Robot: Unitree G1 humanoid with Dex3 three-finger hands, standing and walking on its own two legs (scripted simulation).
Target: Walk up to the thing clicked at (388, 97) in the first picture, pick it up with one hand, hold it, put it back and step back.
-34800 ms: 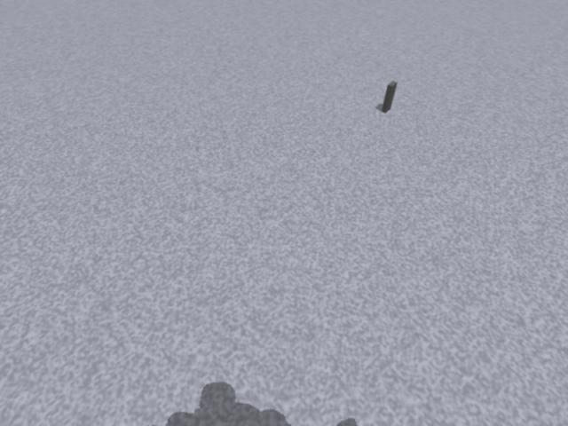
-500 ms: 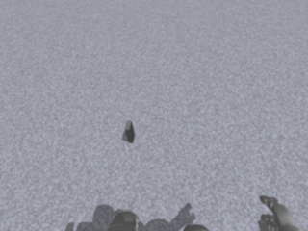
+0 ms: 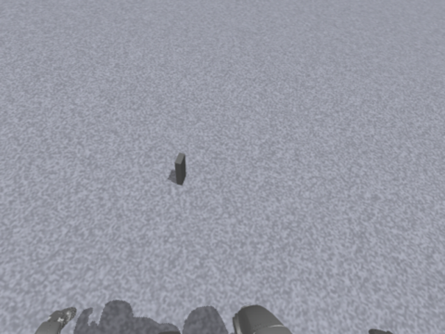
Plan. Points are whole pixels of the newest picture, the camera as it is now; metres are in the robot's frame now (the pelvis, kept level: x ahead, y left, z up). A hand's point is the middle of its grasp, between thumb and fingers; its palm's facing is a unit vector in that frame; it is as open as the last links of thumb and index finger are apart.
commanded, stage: step back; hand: left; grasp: from the side
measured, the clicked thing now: (180, 169) +0.91 +0.15 -0.67
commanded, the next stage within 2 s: stand in 1.40 s
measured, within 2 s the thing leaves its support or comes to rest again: neither
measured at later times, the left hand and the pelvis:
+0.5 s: hand out of the picture -0.10 +0.24 -0.13, palm faces +0.05 -0.89 -0.46, open 7.4 cm; pelvis -0.16 -0.05 -0.01, yaw +2 degrees
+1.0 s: hand out of the picture -0.12 +0.20 -0.14, palm faces +0.09 -0.92 -0.39, open 7.4 cm; pelvis -0.15 -0.07 +0.00, yaw +4 degrees
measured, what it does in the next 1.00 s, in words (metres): walks backwards: right foot, then left foot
